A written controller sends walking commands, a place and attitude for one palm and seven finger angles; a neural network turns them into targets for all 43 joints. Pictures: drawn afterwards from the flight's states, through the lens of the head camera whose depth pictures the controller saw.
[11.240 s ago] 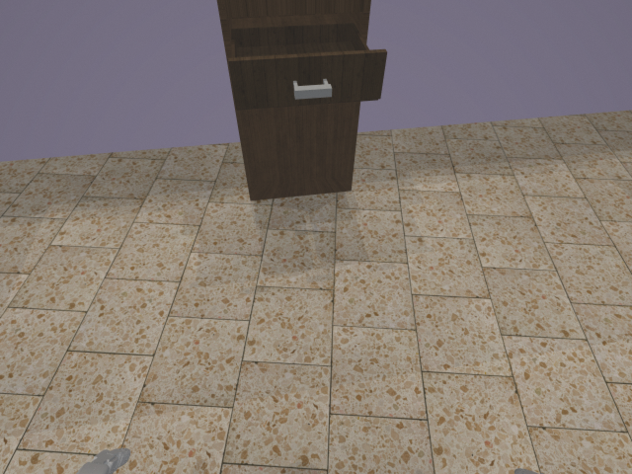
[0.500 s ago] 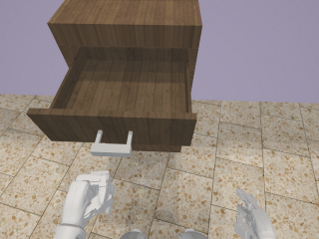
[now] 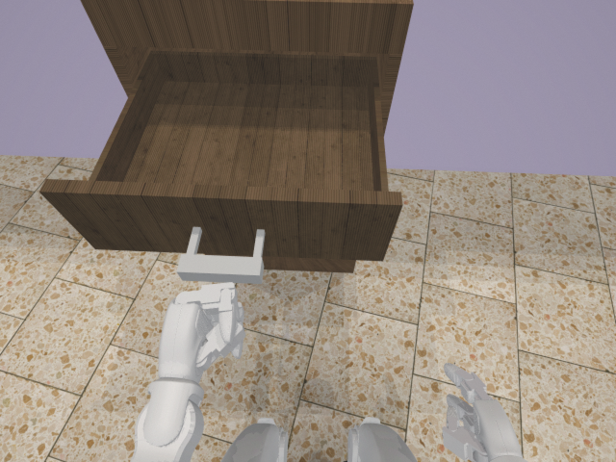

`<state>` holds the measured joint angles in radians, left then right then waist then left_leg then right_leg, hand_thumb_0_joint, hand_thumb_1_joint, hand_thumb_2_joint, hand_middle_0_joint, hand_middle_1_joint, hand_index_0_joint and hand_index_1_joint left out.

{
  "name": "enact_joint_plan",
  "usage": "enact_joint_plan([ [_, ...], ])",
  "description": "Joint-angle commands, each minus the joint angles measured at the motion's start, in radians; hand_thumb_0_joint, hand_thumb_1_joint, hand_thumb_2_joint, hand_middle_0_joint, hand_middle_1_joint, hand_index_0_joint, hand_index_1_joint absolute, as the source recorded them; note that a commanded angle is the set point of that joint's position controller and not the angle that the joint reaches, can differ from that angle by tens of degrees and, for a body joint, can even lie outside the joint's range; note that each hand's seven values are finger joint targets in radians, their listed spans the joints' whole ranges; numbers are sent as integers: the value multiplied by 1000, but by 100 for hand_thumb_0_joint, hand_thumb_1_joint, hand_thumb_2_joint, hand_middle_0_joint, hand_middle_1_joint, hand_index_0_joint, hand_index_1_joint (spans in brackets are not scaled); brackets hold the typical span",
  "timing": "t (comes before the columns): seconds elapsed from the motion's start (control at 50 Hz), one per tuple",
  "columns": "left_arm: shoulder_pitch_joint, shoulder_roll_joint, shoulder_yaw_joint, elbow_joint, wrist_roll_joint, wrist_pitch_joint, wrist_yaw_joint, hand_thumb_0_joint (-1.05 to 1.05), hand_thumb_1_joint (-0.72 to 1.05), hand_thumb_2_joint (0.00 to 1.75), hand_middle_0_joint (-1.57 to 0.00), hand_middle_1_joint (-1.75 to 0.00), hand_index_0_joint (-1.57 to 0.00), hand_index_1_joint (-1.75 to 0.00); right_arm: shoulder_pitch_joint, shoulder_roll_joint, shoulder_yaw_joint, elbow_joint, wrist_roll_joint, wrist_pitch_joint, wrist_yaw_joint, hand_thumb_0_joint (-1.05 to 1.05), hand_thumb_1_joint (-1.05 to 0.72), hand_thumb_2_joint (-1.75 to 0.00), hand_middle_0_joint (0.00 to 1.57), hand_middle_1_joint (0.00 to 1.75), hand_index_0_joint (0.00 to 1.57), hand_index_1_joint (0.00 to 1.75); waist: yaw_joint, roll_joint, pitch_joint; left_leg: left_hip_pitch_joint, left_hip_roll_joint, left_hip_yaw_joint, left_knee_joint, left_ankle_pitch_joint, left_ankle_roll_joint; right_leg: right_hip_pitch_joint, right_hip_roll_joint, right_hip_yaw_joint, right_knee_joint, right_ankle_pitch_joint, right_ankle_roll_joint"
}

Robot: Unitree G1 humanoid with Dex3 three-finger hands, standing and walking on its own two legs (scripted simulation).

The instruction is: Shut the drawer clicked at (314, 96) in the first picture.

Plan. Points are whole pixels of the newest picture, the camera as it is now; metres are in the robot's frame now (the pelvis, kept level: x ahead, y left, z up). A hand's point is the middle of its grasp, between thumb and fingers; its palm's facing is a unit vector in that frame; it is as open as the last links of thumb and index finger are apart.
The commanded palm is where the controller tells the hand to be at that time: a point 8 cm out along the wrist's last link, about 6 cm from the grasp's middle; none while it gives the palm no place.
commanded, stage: bring the fist close to the handle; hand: left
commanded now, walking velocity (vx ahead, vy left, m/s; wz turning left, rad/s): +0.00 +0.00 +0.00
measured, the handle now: (224, 252) +0.37 +0.13 +0.04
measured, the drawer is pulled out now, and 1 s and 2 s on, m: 0.30 0.27 0.14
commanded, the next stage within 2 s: push the drawer shut in 0.40 s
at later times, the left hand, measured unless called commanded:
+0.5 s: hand (253, 342) +0.26 +0.08 +0.03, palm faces -0.08 -1.00 -0.02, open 3.2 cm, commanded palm +0.24 +0.14 +0.04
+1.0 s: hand (254, 295) +0.31 +0.08 +0.03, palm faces -0.07 -1.00 -0.04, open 2.9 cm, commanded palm +0.31 +0.14 +0.04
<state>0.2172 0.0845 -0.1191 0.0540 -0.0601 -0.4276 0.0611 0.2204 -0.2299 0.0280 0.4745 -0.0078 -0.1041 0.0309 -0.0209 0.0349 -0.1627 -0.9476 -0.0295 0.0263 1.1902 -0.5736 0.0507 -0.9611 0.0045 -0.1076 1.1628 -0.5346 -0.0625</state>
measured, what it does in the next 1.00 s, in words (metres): stands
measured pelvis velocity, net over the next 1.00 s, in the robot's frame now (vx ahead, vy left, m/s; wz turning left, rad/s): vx -0.01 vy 0.00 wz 0.00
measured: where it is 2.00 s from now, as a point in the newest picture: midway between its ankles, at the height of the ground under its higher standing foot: outside the picture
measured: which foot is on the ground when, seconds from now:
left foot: down 0.00-1.00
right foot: down 0.00-1.00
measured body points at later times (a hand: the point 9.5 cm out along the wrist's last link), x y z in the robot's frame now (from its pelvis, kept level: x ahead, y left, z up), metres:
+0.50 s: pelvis +0.00 +0.00 +0.00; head +0.08 +0.00 +0.44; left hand +0.26 +0.13 +0.04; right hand +0.18 -0.22 -0.09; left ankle +0.00 +0.09 -0.64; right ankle +0.01 -0.08 -0.64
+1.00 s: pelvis -0.01 +0.00 +0.00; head +0.09 -0.01 +0.44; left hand +0.31 +0.14 +0.04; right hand +0.15 -0.24 -0.11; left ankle +0.00 +0.09 -0.64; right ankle +0.01 -0.09 -0.64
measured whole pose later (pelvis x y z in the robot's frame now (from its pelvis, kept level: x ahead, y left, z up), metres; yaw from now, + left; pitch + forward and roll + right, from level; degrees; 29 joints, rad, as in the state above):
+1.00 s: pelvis -0.01 +0.00 +0.00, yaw +0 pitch +19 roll -1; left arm -0.05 0.12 -0.10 0.28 -0.07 -0.40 0.08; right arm 0.21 -0.24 0.03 0.53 0.00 -0.03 0.02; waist -0.04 0.03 -0.15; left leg -0.96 -0.03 0.02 1.18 -0.55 0.05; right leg -0.97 0.01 -0.11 1.15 -0.51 -0.07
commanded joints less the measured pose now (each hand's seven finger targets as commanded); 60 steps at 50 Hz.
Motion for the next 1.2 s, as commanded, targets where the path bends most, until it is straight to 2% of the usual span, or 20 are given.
enact_joint_plan([
  [0.0,-81,13,-42,-177,21,-49,-36,0,90,90,-140,-160,-140,-160,-14,-123,-61,-154,6,-26,-7,0,-90,-90,20,30,20,30,-15,-39,-316,145,21,-82,-149,336,-26,217,-11,89,-136,311,24],
  [0.04,-58,61,9,-217,10,-32,-27,0,90,90,-140,-160,-140,-160,-10,-125,-61,-172,8,-13,-9,0,-90,-90,20,30,20,30,7,-41,-358,163,19,-80,-161,376,-28,264,-10,90,-136,348,22],
  [0.08,-52,52,17,-261,-1,-24,-6,0,90,90,-140,-160,-140,-160,-13,-114,-60,-181,12,-2,-10,0,-90,-90,20,30,20,30,15,-32,-373,187,19,-75,-172,398,-31,291,-10,90,-141,374,24],
  [0.18,-45,-3,-22,-247,-1,-40,45,0,90,90,-140,-160,-140,-160,-16,-105,-51,-169,8,4,-12,0,-90,-90,20,30,20,30,-14,-82,-277,154,25,-86,-174,362,-31,250,-6,80,-153,342,26],
  [0.22,-62,-33,-74,-220,13,-48,37,0,90,90,-140,-160,-140,-160,-22,-109,-49,-164,8,3,-8,0,-90,-90,20,30,20,30,-37,-91,-234,139,27,-91,-170,311,-29,207,-7,77,-160,290,27],
  [0.28,-60,-16,-88,-188,37,-49,13,0,90,90,-140,-160,-140,-160,-20,-116,-52,-165,8,6,-9,0,-90,-90,20,30,20,30,-36,-78,-218,128,26,-95,-171,284,-28,189,-10,79,-159,255,23],
  [0.32,-72,-4,-88,-213,45,-48,3,0,90,90,-140,-160,-140,-160,-23,-115,-53,-173,8,10,-9,0,-90,-90,20,30,20,30,-25,-48,-252,144,23,-94,-172,280,-29,194,-11,83,-156,245,21],
  [0.38,-84,44,-26,-230,38,-43,22,0,90,90,-140,-160,-140,-160,-24,-113,-52,-178,9,19,-13,0,-90,-90,20,30,20,30,-9,-34,-277,155,20,-87,-173,299,-31,214,-11,87,-155,263,20],
  [0.46,-114,22,-19,-252,25,-51,63,0,90,90,-140,-160,-140,-160,-36,-104,-47,-175,6,21,-15,0,-90,-90,20,30,20,30,-5,-24,-297,163,19,-87,-173,310,-32,226,-8,86,-152,271,20],
  [0.54,-186,13,-38,-197,24,-61,65,0,90,90,-140,-160,-140,-160,-31,-110,-44,-153,3,16,-16,0,-90,-90,20,30,20,30,-39,-85,-261,125,22,-91,-161,266,-24,213,-8,93,-168,239,27],
  [0.6,-218,-5,-71,-146,29,-50,34,0,90,90,-140,-160,-140,-160,-27,-117,-46,-144,6,17,-16,0,-90,-90,20,30,20,30,-46,-56,-258,121,20,-88,-158,253,-23,202,-13,95,-171,238,28],
  [0.66,-272,19,-47,-97,28,-21,15,0,90,90,-140,-160,-140,-160,-21,-124,-47,-135,10,26,-18,0,-90,-90,20,30,20,30,-48,-57,-263,117,18,-84,-160,249,-20,211,-14,101,-179,232,29],
  [0.74,-340,79,44,-83,5,-3,28,0,90,90,-140,-160,-140,-160,-15,-127,-46,-129,10,36,-26,0,-90,-90,20,30,20,30,-25,-52,-307,123,15,-77,-169,292,-21,265,-14,104,-176,282,26],
  [0.78,-391,62,42,-84,-7,-10,37,0,90,90,-140,-160,-140,-160,-13,-123,-47,-116,11,37,-27,0,-90,-90,20,30,20,30,-41,-54,-325,133,16,-73,-160,305,-21,266,-16,105,-176,308,33],
  [0.82,-432,34,23,-49,-13,-14,42,0,90,90,-140,-160,-140,-160,-17,-121,-44,-105,10,36,-25,0,-90,-90,20,30,20,30,-52,-57,-293,119,15,-72,-159,282,-20,251,-17,108,-187,284,35],
  [0.84,-464,62,50,-34,-15,-19,47,0,90,90,-140,-160,-140,-160,-13,-126,-44,-96,9,35,-27,0,-90,-90,20,30,20,30,-57,-84,-284,101,17,-76,-158,276,-18,254,-17,107,-187,274,34],
  [0.94,-505,89,83,17,-21,-46,36,0,90,90,-140,-160,-140,-160,-12,-131,-49,-76,7,34,-24,0,-90,-90,20,30,20,30,-43,-52,-332,105,13,-66,-159,290,-18,285,-20,123,-187,298,32],
  [1.02,-583,74,69,49,-24,-50,26,0,90,90,-140,-160,-140,-160,-10,-133,-51,-62,8,39,-20,0,-90,-90,20,30,20,30,-53,-23,-344,130,15,-67,-163,290,-19,268,-19,120,-187,297,34],
  [1.1,-645,88,95,115,-27,-48,30,0,90,90,-140,-160,-140,-160,4,-141,-55,-49,9,46,-20,0,-90,-90,20,30,20,30,-64,-71,-335,122,18,-70,-168,285,-18,268,-16,116,-192,292,37],
  [1.18,-699,96,116,163,-27,-58,36,0,90,90,-140,-160,-140,-160,11,-141,-56,-39,8,51,-19,0,-90,-90,20,30,20,30,-63,-64,-344,118,16,-64,-173,284,-18,275,-15,121,-194,296,37],
])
